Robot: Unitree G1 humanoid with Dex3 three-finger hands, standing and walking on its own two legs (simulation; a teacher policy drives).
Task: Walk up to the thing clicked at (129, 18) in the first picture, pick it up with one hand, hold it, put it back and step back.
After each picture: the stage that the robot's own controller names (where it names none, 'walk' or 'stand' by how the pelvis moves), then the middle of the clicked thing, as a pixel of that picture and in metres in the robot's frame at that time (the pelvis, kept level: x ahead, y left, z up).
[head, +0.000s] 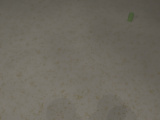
stand; (130, 17) +1.94 -0.67 -0.72
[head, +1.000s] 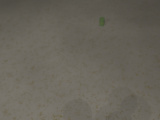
walk; (102, 21) +1.92 -0.13 -0.70
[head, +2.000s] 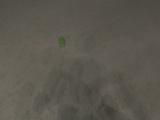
walk; (61, 42) +1.36 +0.28 -0.71
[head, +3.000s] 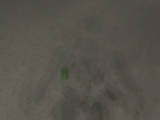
walk; (64, 73) +0.92 +0.23 -0.72
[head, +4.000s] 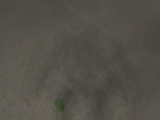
walk; (59, 106) +0.58 +0.23 -0.71
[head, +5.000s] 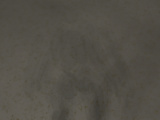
stand; out of the picture +0.42 +0.21 -0.71
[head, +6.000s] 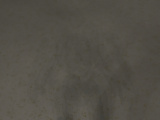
stand; out of the picture +0.40 +0.20 -0.72
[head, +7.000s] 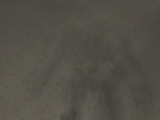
stand; out of the picture +0.39 +0.24 -0.70
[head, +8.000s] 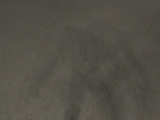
walk; out of the picture +0.41 +0.22 -0.69
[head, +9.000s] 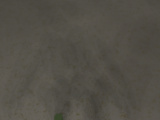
walk; out of the picture +0.48 +0.20 -0.70
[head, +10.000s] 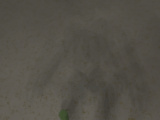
walk; (64, 116) +0.48 +0.20 -0.70
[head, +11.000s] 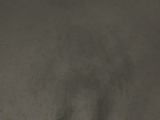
stand; out of the picture +0.42 +0.18 -0.73
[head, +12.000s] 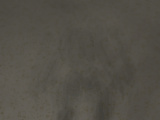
stand; out of the picture +0.42 +0.18 -0.73
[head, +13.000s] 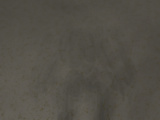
stand; out of the picture +0.41 +0.18 -0.73
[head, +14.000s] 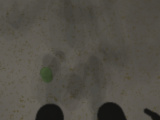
go down; (46, 75) +0.48 +0.17 -0.48
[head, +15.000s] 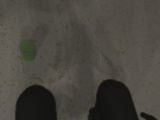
go down; (28, 50) +0.51 +0.19 -0.32
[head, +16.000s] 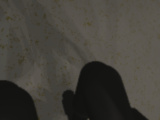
close in; out of the picture +0.50 +0.24 -0.24
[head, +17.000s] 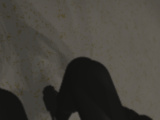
close; out of the picture +0.49 +0.27 -0.24
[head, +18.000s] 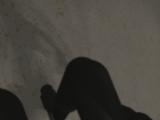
lift; out of the picture +0.48 +0.25 -0.25
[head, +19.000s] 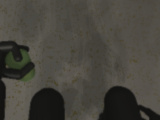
lift; (22, 66) +0.37 +0.22 -0.08
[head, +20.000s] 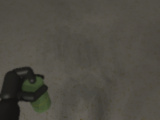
hold; (37, 95) +0.32 +0.16 +0.01
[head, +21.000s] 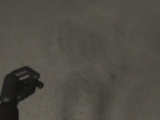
hold; out of the picture +0.11 -0.02 -0.70
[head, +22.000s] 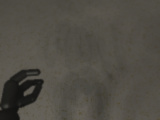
hold; out of the picture +0.13 -0.04 -0.70
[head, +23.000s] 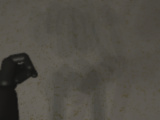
crouch; out of the picture +0.16 -0.04 -0.62
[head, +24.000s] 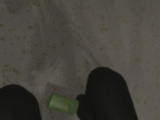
lower; (62, 103) +0.24 -0.03 -0.29
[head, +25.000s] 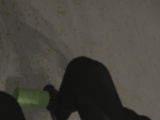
lower; (31, 98) +0.25 -0.02 -0.27
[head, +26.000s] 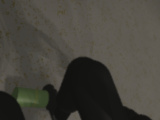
lower; (30, 97) +0.25 -0.02 -0.27
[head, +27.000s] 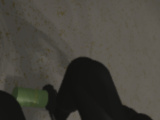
lower; (29, 97) +0.26 -0.02 -0.28
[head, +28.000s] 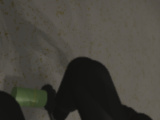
lower; (28, 97) +0.26 -0.02 -0.28
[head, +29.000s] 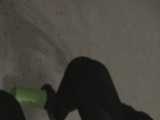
loosen; (28, 97) +0.26 -0.02 -0.28
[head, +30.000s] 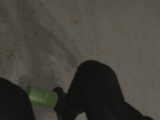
stand; (40, 97) +0.26 -0.03 -0.28
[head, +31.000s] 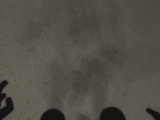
walk; out of the picture +0.18 -0.05 -0.54
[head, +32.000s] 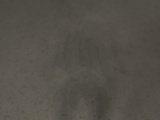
stand; out of the picture +0.14 -0.05 -0.69
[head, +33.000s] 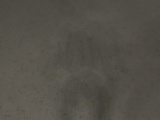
stand; out of the picture +0.14 -0.04 -0.69
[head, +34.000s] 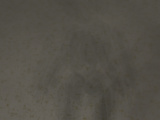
stand; out of the picture +0.15 -0.06 -0.73
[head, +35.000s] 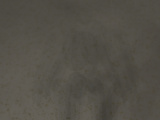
stand; out of the picture +0.15 -0.04 -0.75
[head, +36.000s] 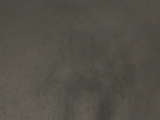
stand; out of the picture +0.13 -0.04 -0.75
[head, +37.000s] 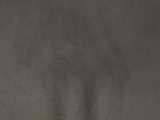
walk; out of the picture +0.22 -0.08 -0.74
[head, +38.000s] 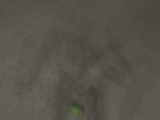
walk; (76, 110) +0.45 +0.06 -0.72
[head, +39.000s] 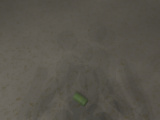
walk; (80, 99) +0.67 +0.05 -0.73
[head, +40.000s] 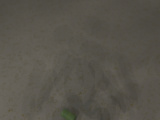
stand; (68, 115) +0.53 +0.13 -0.75
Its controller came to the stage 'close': yes
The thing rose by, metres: 0.68
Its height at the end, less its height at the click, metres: -0.02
